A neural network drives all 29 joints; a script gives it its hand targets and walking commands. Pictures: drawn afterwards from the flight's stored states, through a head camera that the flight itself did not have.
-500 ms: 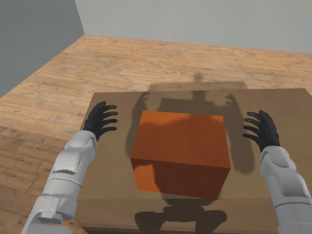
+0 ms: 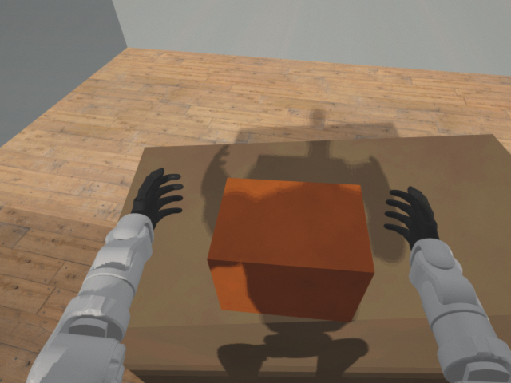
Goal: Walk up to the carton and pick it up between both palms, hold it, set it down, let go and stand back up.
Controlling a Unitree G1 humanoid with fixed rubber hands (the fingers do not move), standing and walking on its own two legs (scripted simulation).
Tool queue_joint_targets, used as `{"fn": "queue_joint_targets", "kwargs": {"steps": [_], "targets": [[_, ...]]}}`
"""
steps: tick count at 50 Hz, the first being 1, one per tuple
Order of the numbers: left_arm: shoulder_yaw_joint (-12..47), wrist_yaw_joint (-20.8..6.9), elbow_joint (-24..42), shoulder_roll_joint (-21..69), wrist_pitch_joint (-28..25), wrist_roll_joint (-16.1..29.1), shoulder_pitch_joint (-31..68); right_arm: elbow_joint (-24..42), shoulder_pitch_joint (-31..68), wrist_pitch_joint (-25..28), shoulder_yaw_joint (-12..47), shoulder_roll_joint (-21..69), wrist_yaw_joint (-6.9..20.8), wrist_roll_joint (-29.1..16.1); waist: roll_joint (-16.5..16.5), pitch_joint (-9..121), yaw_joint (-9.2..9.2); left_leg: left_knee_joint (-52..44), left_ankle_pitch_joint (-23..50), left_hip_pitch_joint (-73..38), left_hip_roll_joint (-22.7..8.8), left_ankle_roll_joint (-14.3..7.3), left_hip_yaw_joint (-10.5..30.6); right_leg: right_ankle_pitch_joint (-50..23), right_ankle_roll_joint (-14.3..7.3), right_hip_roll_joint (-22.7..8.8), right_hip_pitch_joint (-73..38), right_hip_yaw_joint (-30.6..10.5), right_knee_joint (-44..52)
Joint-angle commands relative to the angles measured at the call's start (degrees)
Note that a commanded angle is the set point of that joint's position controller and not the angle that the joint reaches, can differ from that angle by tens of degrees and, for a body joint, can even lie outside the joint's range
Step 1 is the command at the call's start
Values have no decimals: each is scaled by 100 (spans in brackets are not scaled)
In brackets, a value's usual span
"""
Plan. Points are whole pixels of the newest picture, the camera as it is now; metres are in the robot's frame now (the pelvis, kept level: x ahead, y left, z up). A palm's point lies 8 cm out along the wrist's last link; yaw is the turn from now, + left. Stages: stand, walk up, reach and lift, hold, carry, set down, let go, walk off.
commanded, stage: reach and lift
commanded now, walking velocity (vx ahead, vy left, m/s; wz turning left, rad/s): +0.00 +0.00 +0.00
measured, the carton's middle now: (288, 249) +0.36 -0.05 -0.02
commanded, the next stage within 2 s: none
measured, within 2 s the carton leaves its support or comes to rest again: neither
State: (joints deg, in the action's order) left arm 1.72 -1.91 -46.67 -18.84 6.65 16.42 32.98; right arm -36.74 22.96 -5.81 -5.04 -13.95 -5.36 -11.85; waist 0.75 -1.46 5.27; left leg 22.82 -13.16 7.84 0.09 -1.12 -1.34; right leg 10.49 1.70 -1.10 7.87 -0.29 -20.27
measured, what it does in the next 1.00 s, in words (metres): stands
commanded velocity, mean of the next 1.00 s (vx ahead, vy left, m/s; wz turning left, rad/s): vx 0.00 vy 0.00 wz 0.00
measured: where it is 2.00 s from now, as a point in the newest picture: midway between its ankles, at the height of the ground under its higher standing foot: outside the picture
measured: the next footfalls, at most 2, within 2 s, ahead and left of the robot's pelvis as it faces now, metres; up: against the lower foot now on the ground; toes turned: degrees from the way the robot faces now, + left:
none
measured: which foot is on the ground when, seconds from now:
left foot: down 0.00-1.00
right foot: down 0.00-1.00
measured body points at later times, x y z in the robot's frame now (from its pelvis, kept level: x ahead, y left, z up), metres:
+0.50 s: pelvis -0.01 +0.00 -0.02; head +0.03 +0.00 +0.43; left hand +0.40 +0.17 +0.01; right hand +0.33 -0.25 +0.00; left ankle -0.01 +0.10 -0.75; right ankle +0.01 -0.14 -0.75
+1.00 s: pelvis -0.04 -0.01 -0.03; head +0.01 +0.00 +0.42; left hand +0.39 +0.12 +0.00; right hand +0.33 -0.22 +0.00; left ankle -0.01 +0.10 -0.75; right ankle +0.01 -0.14 -0.75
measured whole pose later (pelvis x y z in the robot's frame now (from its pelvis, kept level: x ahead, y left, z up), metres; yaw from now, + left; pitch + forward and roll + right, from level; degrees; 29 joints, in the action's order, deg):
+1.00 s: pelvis -0.04 -0.01 -0.03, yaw +0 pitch +13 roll +0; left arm 3.6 3.2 -76.5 -10.7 -18.3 16.4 45.8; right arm -60.7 37.1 12.5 -6.0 -4.5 -8.7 -11.9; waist 0.8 8.3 7.4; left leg 39.6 -15.6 37.4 0.1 -0.8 -1.2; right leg 13.9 1.2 -1.2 38.1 -0.3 -38.5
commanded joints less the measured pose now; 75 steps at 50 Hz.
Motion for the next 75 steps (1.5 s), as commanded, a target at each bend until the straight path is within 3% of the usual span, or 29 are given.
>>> {"fn": "queue_joint_targets", "kwargs": {"steps": [1, 4, 6, 10, 14, 16, 17, 18, 23, 27, 29, 30, 33, 35, 37, 38, 39, 45, 46, 47, 49, 51, 54, 57, 59, 61, 62, 69, 75], "targets": [[-190, 34, 519, -516, -1184, -227, 2868, 701, 2516, 1032, -203, -590, 42, 50, -272, 2866, 142, 189, 1703, 48, 79, 319, 198, -2147, -74, 296, 317, 241, -139], [117, 66, 288, -260, -1682, -94, 2946, 430, 2520, 1407, -324, -592, 75, 110, -27, 3314, 320, 343, 1682, -44, 6, 414, 276, -1853, -139, 309, 764, 350, -292], [197, 111, 3, -225, -2004, -58, 2985, 152, 2570, 1644, -388, -565, 94, 205, 73, 3784, 326, 512, 1493, -37, -20, 491, 313, -1513, -187, 316, 1125, 377, -393], [285, 179, -161, -286, -2556, 128, 3119, 255, 2840, 2065, -160, -515, 95, 211, 188, 4722, 228, 918, 2039, 128, 13, 578, 238, -1991, -168, 314, 1169, 406, -738], [391, 265, -84, -427, -2782, 140, 3241, -49, 2851, 2380, -433, -782, 55, 236, 543, 5271, 410, 1248, 2338, -32, -31, 724, 316, -2043, -242, 354, 1612, 461, -924], [382, 282, -191, -449, -2871, 128, 3348, -242, 2867, 2412, -283, -651, 46, 112, 638, 5389, 359, 1330, 2412, 54, -28, 734, 284, -2090, -218, 359, 1654, 440, -1045], [380, 259, -545, -491, -2786, 124, 3459, -501, 2939, 2388, -326, -746, 11, 198, 520, 5057, 428, 1280, 2101, 213, -2, 685, 272, -2005, -210, 348, 1685, 450, -1015], [333, 281, -402, -465, -2804, 96, 3337, -396, 2897, 2403, -192, -628, 19, 98, 502, 5283, 270, 1365, 2312, 175, 16, 678, 226, -2165, -222, 345, 1593, 398, -1080], [397, 187, -1327, -240, -2780, 51, 3291, -1056, 3091, 2314, 142, -426, 25, -151, 338, 4574, 224, 1295, 1987, 461, 18, 597, 249, -1829, -204, 312, 1820, 358, -1110], [529, 196, -1353, -60, -2877, 86, 3535, -1081, 3287, 2394, 182, -301, 8, -169, 384, 4637, 292, 1351, 2053, 529, 13, 625, 250, -1864, -235, 313, 1889, 401, -1108], [622, 218, -1633, 93, -2905, 124, 3870, -1293, 3562, 2344, 174, -199, -7, -105, 367, 4330, 329, 1315, 1484, 770, 9, 593, 263, -1228, -235, 274, 2139, 419, -1061], [687, 242, -1860, 217, -2900, 137, 3846, -1368, 3690, 2314, 192, -102, 18, -113, 314, 4324, 224, 1270, 1225, 854, 7, 557, 289, -973, -239, 273, 2287, 398, -1088], [784, 284, -1932, 306, -2985, 209, 4131, -1369, 3827, 2361, -28, -74, -44, 45, 378, 4303, 420, 1299, 997, 950, 1, 572, 313, -841, -231, 237, 2379, 453, -1114], [719, 325, -2104, 316, -2995, 168, 4193, -1464, 3945, 2310, 67, 118, -56, 88, 210, 4221, 306, 1332, 690, 1077, -36, 489, 267, -561, -238, 219, 2491, 419, -1168], [620, 362, -2202, 181, -3024, 169, 4426, -1416, 4178, 2293, -49, 131, -119, 212, 241, 4400, 367, 1322, 376, 1275, -21, 463, 264, -436, -198, 187, 2495, 418, -1210], [595, 403, -2137, 185, -3022, 127, 4461, -1323, 4210, 2342, -173, 112, -172, 357, 302, 4753, 426, 1369, 440, 1245, -29, 469, 259, -593, -183, 187, 2365, 400, -1230], [549, 419, -2250, 170, -3045, 164, 4513, -1228, 4326, 2330, -151, 150, -192, 372, 167, 4672, 349, 1411, 469, 1358, -14, 463, 236, -615, -157, 203, 2363, 425, -1315], [512, 569, -1775, 228, -3018, -20, 4845, -1383, 4437, 2328, -230, 203, -339, 519, 436, 5345, 406, 1598, 530, 1171, -18, 513, 208, -737, -177, 246, 2520, 433, -1441], [421, 577, -1621, 254, -3011, -40, 4672, -1182, 4343, 2335, -138, 307, -356, 492, 274, 5363, 377, 1576, 697, 1099, -29, 485, 164, -919, -148, 284, 2294, 435, -1444], [358, 606, -1600, 204, -3007, -129, 4781, -1256, 4417, 2313, -103, 367, -368, 512, 397, 5411, 300, 1617, 711, 1167, -15, 508, 136, -900, -143, 268, 2282, 410, -1458], [385, 594, -2026, 299, -2922, -91, 4746, -1281, 4615, 2223, -6, 435, -328, 457, 273, 5063, 202, 1554, 385, 1291, -10, 468, 164, -475, -155, 278, 2484, 390, -1406], [346, 594, -1899, 251, -2918, -119, 4730, -1191, 4542, 2254, -126, 458, -401, 561, 261, 5108, 367, 1521, 421, 1351, -9, 460, 160, -696, -122, 249, 2244, 403, -1400], [388, 602, -1926, 387, -2902, -144, 4725, -1392, 4515, 2153, 39, 595, -384, 516, 302, 4905, 265, 1517, 277, 1390, -29, 454, 181, -475, -183, 251, 2415, 363, -1379], [344, 578, -2131, 466, -2868, -193, 4722, -1438, 4597, 2132, -49, 615, -414, 620, 344, 4825, 396, 1448, 145, 1445, -36, 451, 190, -376, -200, 218, 2507, 348, -1304], [285, 581, -2034, 588, -2903, -290, 4744, -1442, 4564, 2148, 55, 740, -396, 600, 324, 4894, 303, 1527, 327, 1430, -22, 457, 189, -522, -207, 231, 2446, 330, -1347], [305, 580, -1839, 621, -2922, -234, 4647, -1152, 4593, 2182, -27, 704, -411, 646, 215, 5217, 346, 1581, 515, 1281, -23, 470, 193, -670, -193, 297, 2372, 349, -1342], [204, 563, -1988, 557, -2880, -308, 4767, -1425, 4634, 2119, -63, 754, -423, 634, 377, 4865, 319, 1520, 324, 1337, -10, 474, 174, -444, -198, 251, 2467, 324, -1285], [61, 538, -1904, 657, -2940, -448, 4628, -1260, 4493, 2120, 10, 998, -414, 742, 262, 4998, 192, 1539, 438, 1492, 13, 398, 150, -602, -187, 241, 2265, 266, -1330], [8, 563, -1743, 881, -2958, -550, 4579, -1188, 4473, 2165, 15, 1079, -421, 792, 345, 5114, 267, 1567, 712, 1238, 17, 416, 152, -818, -203, 285, 2224, 282, -1289]]}}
